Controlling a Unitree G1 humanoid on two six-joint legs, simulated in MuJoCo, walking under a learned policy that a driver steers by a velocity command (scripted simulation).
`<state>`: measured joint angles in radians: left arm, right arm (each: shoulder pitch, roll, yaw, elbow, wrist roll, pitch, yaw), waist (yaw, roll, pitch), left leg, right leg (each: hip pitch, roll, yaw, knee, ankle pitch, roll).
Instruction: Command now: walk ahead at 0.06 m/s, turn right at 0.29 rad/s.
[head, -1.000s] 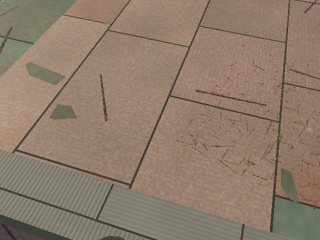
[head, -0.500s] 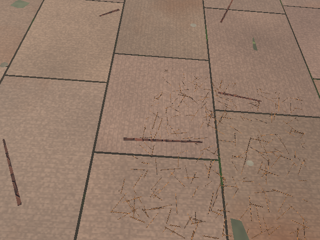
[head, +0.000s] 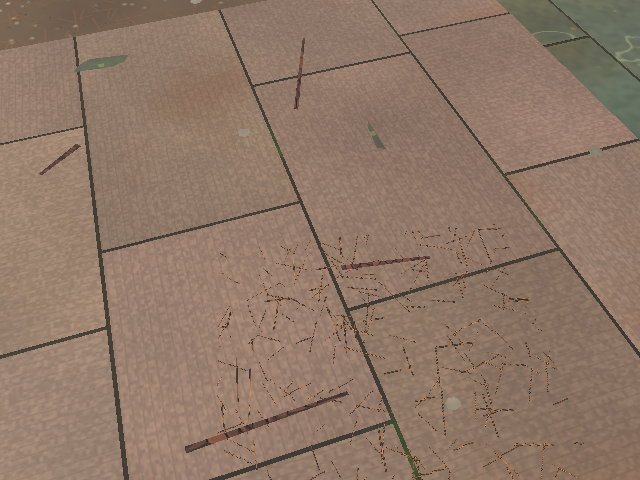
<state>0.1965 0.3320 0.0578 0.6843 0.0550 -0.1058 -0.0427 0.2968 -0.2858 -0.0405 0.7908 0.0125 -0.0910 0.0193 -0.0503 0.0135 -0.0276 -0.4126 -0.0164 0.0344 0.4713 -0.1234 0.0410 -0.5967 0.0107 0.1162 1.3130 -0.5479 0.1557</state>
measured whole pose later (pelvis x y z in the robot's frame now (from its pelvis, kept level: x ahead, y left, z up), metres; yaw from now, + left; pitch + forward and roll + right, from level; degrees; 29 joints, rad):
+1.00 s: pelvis +0.18 -0.01 -0.01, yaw -2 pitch +2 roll +0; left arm 0.50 0.21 0.04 0.80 -0.03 -0.05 0.02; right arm 0.05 -0.23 -0.06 0.69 0.03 -0.10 0.04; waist 0.07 0.00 -0.02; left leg -0.41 -0.01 0.05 0.55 -0.18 0.07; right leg 0.02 -0.04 0.02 0.41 -0.44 0.03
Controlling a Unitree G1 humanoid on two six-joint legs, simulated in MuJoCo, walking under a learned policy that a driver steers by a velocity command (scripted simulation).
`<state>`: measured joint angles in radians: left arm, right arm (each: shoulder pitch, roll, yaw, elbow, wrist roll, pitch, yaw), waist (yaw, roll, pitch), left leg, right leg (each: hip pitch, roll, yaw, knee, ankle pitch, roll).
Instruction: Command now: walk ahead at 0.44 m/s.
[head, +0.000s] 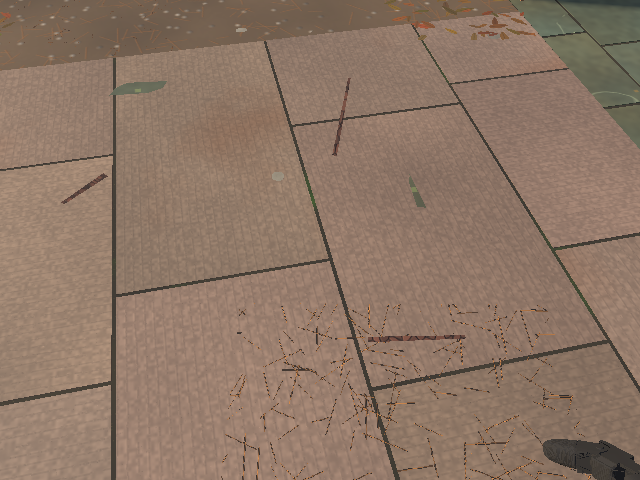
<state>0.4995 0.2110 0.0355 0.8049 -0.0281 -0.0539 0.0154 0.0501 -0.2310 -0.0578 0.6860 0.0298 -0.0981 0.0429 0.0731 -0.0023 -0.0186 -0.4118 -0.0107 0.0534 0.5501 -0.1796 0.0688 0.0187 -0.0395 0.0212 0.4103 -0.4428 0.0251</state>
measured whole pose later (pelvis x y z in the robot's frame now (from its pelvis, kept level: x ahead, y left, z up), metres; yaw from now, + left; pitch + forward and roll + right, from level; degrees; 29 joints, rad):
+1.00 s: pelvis +0.48 +0.01 -0.01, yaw +21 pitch +2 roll -3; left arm 0.32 0.29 0.10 0.85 -0.03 -0.05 0.01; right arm 0.07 -0.25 -0.06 0.67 0.02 -0.01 0.05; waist 0.06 0.02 0.03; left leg -0.52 0.04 0.06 0.62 -0.15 0.11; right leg 0.07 -0.09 -0.31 0.42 -0.45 0.07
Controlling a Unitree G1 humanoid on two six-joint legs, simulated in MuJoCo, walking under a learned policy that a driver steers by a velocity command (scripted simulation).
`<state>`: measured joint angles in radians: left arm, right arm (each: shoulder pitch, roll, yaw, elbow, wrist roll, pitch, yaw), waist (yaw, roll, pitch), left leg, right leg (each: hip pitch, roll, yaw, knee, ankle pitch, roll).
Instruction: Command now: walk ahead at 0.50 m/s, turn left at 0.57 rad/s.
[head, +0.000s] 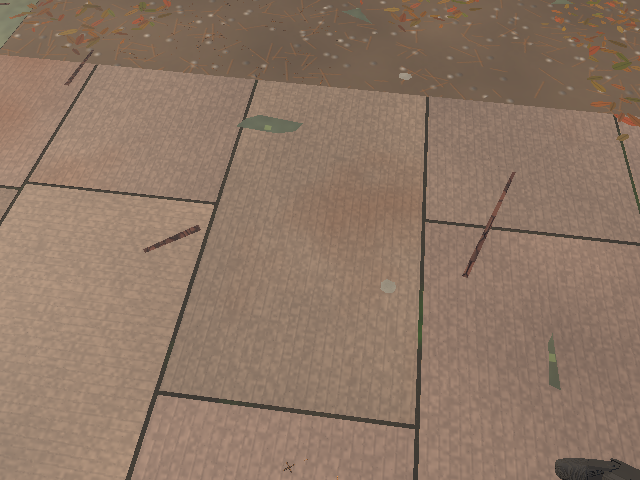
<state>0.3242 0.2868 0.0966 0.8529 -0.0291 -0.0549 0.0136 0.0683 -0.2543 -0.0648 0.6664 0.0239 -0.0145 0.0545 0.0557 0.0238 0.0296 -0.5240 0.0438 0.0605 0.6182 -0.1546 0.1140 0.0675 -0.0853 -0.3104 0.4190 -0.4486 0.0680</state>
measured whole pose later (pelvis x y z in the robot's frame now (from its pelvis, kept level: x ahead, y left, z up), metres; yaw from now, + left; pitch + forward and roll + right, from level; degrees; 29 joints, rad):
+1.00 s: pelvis +0.55 +0.08 +0.01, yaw +3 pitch +2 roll +0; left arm 0.43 0.29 0.07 0.80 -0.02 -0.04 0.01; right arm 0.01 -0.25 -0.04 0.63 0.00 -0.12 0.01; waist 0.10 0.00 0.00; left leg -0.41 -0.02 -0.07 0.44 -0.07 0.01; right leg -0.10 0.09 0.22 0.51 -0.42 -0.05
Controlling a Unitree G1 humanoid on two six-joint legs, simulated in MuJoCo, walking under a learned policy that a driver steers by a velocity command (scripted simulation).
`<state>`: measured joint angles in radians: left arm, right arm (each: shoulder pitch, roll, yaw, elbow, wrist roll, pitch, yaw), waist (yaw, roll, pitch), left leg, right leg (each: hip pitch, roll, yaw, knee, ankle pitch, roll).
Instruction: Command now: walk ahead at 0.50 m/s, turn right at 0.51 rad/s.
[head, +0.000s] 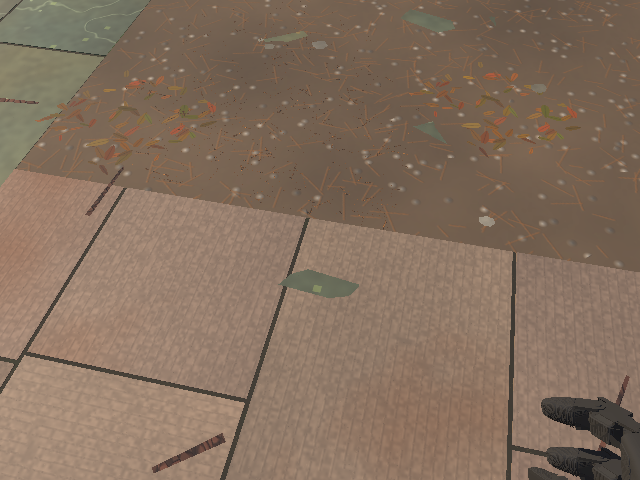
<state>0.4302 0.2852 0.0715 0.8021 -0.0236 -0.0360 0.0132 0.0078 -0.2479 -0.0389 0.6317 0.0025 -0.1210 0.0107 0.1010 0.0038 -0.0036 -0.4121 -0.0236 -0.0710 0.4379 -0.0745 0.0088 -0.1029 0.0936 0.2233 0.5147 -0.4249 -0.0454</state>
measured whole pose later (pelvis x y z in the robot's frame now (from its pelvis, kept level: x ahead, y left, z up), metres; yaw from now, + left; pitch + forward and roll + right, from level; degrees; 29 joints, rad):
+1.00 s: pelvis +0.52 -0.13 +0.00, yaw -16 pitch +2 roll -2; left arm 0.34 0.30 0.06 0.80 -0.01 -0.06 0.00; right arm 0.09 -0.27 -0.02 0.73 0.02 -0.07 0.06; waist 0.06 0.04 0.01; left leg -0.58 0.04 0.00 0.56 -0.01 0.05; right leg 0.08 0.05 -0.07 0.25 -0.37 -0.03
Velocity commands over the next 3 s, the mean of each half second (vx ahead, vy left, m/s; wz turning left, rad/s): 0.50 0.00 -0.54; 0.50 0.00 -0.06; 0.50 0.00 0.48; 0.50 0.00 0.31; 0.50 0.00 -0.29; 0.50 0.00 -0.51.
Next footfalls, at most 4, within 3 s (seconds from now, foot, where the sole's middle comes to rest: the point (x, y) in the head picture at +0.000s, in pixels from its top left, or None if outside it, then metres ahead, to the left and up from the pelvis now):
0.50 right None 0.38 -0.19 -0.77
1.04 left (404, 372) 0.74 -0.08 -0.77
1.52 right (501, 294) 0.98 -0.32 -0.77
2.00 left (385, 218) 1.21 -0.02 -0.77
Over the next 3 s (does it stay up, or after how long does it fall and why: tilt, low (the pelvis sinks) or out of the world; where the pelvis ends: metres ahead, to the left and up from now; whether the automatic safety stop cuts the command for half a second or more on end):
stays up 1.64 -0.16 0.00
